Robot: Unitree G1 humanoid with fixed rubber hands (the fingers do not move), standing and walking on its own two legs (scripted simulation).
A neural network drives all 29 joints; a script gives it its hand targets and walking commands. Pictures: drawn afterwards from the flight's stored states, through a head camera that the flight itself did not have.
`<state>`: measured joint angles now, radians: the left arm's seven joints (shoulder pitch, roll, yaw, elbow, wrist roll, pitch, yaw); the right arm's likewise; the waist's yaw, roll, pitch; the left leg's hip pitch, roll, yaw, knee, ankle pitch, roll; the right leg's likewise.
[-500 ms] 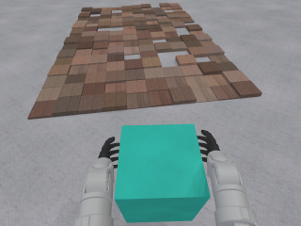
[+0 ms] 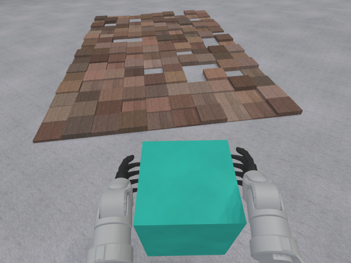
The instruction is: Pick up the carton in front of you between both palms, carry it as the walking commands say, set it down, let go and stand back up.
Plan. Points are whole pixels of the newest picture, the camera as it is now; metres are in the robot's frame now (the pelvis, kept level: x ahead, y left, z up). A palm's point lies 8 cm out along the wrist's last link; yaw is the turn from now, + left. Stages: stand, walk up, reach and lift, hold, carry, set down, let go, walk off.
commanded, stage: hold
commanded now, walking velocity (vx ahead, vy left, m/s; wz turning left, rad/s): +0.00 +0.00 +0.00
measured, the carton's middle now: (185, 200) +0.29 +0.00 -0.03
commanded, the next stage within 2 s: carry in 0.36 s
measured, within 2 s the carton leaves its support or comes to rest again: neither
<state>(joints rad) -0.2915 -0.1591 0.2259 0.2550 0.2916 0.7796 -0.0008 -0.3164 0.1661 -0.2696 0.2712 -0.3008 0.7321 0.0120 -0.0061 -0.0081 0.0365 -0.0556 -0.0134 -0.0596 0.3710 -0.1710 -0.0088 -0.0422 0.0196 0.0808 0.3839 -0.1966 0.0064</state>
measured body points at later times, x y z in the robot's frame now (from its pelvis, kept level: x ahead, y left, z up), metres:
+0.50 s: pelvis +0.02 +0.00 +0.00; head -0.02 -0.01 +0.45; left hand +0.32 +0.14 +0.05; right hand +0.33 -0.16 +0.05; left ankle +0.03 +0.13 -0.74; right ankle +0.02 -0.12 -0.74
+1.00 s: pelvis +0.23 +0.00 -0.01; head +0.22 +0.00 +0.44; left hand +0.51 +0.14 +0.07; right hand +0.49 -0.17 +0.07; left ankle +0.23 +0.08 -0.74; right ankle +0.13 -0.09 -0.68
